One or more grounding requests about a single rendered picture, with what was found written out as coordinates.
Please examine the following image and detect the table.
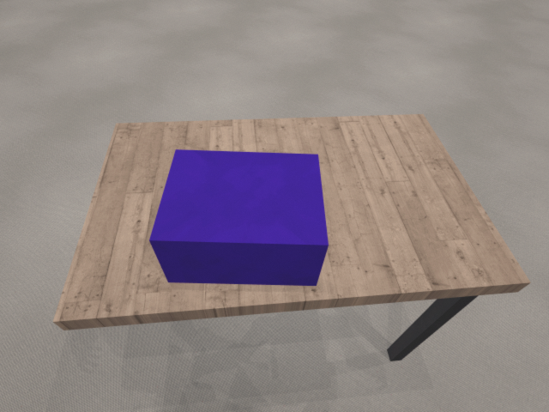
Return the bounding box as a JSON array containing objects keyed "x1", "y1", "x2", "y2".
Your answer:
[{"x1": 53, "y1": 114, "x2": 531, "y2": 361}]

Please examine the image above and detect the carton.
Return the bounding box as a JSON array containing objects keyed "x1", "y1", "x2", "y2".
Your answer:
[{"x1": 149, "y1": 149, "x2": 329, "y2": 286}]

